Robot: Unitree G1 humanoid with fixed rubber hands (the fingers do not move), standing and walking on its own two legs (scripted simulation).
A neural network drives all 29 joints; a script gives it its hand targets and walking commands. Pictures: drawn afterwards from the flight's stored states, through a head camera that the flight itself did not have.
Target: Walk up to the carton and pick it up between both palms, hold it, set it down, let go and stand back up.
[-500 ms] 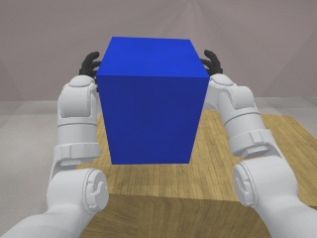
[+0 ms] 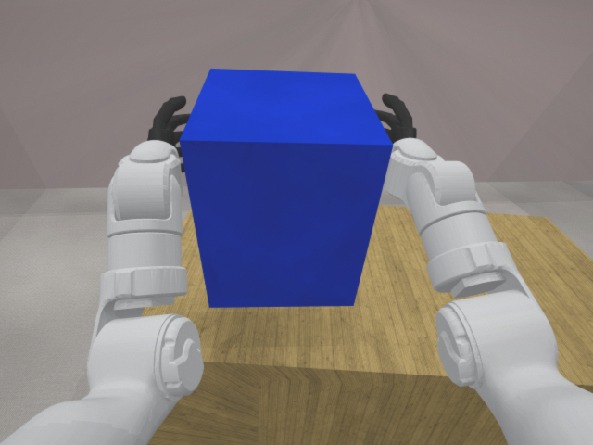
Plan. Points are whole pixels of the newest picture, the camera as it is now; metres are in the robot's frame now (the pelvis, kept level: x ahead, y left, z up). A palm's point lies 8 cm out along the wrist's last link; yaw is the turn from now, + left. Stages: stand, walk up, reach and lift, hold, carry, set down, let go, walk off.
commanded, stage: hold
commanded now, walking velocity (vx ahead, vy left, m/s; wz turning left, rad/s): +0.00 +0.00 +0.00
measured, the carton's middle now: (283, 189) +0.38 +0.01 +0.24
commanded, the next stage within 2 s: none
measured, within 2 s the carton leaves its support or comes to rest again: neither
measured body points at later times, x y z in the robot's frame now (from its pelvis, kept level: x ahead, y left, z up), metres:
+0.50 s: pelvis +0.00 +0.00 +0.00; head -0.10 +0.02 +0.44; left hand +0.37 +0.16 +0.30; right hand +0.37 -0.13 +0.31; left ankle +0.03 +0.13 -0.75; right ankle +0.00 -0.11 -0.75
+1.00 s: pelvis +0.00 +0.00 +0.00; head -0.10 +0.02 +0.44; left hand +0.37 +0.16 +0.30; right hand +0.37 -0.13 +0.31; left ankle +0.03 +0.13 -0.75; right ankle +0.00 -0.11 -0.75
